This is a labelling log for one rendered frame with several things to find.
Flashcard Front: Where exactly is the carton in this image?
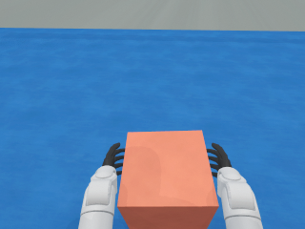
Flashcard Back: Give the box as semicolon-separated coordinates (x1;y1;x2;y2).
117;130;219;229

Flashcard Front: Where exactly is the right robot forearm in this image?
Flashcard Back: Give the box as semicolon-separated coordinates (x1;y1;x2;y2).
217;167;263;229

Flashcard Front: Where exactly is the right robot hand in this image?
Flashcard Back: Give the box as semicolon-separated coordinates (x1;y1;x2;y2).
206;143;233;177

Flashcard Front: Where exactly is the left robot hand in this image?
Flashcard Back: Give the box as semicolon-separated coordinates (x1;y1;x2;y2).
102;142;126;176

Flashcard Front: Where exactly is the left robot forearm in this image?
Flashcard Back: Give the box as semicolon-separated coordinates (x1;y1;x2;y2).
78;165;117;229

